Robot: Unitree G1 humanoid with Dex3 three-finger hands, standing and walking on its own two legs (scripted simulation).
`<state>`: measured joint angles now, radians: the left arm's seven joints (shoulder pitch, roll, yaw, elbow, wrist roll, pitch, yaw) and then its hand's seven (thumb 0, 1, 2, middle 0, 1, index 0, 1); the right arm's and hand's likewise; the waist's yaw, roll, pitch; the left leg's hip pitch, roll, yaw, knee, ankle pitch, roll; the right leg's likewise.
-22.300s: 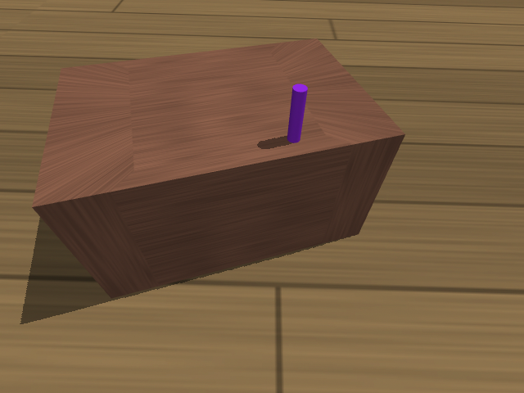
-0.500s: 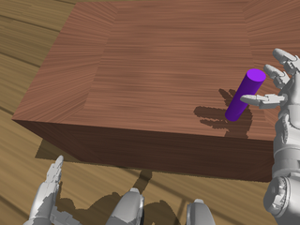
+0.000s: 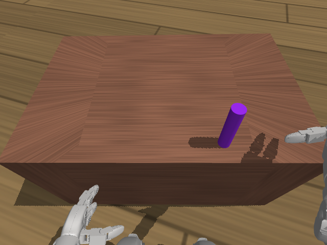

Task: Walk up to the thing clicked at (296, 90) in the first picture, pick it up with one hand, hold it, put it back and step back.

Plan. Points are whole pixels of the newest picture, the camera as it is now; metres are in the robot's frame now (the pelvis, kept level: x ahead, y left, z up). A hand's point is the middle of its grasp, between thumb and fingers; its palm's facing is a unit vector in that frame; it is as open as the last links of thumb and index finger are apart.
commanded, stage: home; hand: right
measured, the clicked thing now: (230, 127) +0.45 -0.18 -0.05
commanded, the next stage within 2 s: none
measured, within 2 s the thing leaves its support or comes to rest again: neither
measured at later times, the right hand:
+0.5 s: hand (253, 205) +0.23 -0.20 -0.05, palm faces +0.18 +0.95 -0.27, open 17.6 cm
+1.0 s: hand (239, 234) +0.16 -0.16 -0.07, palm faces +0.13 +0.95 -0.27, open 17.5 cm
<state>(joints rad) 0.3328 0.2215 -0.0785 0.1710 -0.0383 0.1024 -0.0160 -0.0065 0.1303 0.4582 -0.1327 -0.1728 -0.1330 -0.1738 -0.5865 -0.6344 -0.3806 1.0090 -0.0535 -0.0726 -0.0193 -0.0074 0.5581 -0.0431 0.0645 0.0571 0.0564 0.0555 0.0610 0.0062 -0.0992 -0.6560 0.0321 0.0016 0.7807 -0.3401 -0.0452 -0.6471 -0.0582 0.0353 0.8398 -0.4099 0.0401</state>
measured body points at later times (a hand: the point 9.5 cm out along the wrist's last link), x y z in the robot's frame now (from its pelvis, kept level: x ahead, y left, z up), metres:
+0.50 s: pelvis +0.02 +0.01 +0.01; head +0.05 +0.00 +0.46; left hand +0.16 +0.25 -0.08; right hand +0.21 -0.25 -0.03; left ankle +0.02 +0.15 -0.70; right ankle +0.00 -0.14 -0.70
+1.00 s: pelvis -0.01 +0.02 +0.00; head +0.02 +0.03 +0.45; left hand +0.17 +0.26 -0.08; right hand +0.15 -0.21 -0.05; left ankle +0.02 +0.15 -0.70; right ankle +0.00 -0.14 -0.70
